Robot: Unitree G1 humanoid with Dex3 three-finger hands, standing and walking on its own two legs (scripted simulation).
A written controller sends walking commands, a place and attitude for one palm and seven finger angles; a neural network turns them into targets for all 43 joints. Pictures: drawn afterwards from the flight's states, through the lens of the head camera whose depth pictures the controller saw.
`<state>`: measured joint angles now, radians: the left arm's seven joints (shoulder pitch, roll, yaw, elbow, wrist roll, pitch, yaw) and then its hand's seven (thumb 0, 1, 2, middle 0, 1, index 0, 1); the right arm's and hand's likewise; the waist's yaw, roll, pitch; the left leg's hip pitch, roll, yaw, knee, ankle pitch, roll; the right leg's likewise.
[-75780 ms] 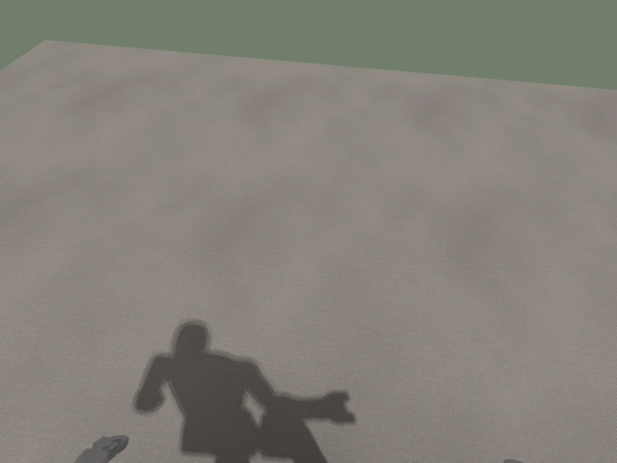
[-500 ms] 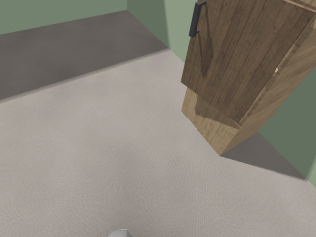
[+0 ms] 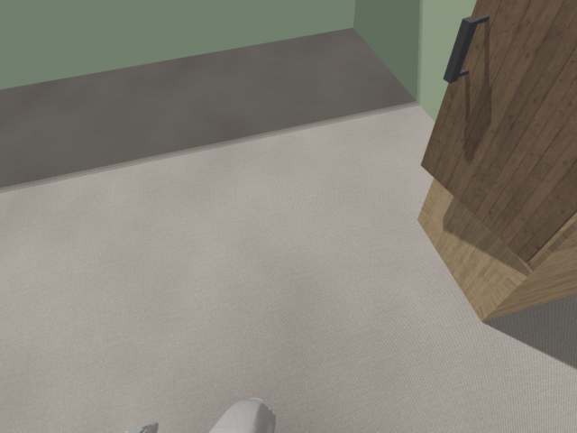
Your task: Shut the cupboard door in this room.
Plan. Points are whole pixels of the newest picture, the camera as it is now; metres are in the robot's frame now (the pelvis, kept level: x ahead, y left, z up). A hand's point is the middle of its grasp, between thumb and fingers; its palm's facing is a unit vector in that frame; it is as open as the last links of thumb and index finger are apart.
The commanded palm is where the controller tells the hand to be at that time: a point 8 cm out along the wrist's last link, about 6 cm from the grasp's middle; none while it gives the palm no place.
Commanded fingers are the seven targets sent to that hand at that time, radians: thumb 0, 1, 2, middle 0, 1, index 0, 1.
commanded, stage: walk to a spot facing it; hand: left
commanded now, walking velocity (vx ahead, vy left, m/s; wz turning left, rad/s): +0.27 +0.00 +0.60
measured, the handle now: (466, 49) +0.91 -0.40 +0.04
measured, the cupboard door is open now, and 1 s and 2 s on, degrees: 11 11 11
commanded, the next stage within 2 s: turn to face it in 1.12 s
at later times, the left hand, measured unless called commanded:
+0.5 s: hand out of the picture +0.03 +0.29 -0.17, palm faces +0.33 -0.91 -0.24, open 7.4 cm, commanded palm none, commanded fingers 0.00 0.90 0.90 -0.20 -0.30 -0.20 -0.30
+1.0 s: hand (143, 373) +0.24 +0.27 -0.16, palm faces +0.49 -0.85 -0.21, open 7.2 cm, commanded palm none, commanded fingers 0.00 0.90 0.90 -0.20 -0.30 -0.20 -0.30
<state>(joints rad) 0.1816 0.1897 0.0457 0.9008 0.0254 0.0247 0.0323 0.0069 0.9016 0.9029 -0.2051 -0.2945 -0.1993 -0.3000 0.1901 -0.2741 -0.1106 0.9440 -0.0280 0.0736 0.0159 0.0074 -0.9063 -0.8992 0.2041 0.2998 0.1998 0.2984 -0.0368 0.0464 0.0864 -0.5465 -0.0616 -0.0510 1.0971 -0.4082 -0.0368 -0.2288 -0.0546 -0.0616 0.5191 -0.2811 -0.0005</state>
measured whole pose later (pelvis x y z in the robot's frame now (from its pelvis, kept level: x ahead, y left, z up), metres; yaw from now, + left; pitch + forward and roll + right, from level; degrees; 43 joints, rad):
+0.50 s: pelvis +0.07 +0.07 +0.00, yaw +17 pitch -1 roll +0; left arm 0.27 0.28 0.09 0.97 0.03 0.02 -0.03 0.01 0.91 0.90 -0.20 -0.29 -0.20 -0.30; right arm 0.25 -0.19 -0.03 0.95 -0.02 -0.04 0.00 0.00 -0.90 -0.90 0.21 0.30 0.20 0.30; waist 0.02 -0.05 0.07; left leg -0.12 -0.02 0.04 0.42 -0.29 0.03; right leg -0.53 -0.14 -0.05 1.06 -0.28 0.06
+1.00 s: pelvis +0.28 +0.09 +0.01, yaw +29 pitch +0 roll -1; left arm 0.27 0.16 0.07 0.99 0.03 -0.07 0.02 0.00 0.94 0.90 -0.21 -0.29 -0.20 -0.30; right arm 0.27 -0.19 -0.07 1.03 -0.03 0.00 0.02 0.01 -0.91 -0.90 0.20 0.30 0.20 0.30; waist -0.04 0.01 0.06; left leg -0.58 0.07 0.02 1.14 -0.23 0.01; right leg -0.18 -0.05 -0.23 0.39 -0.21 -0.03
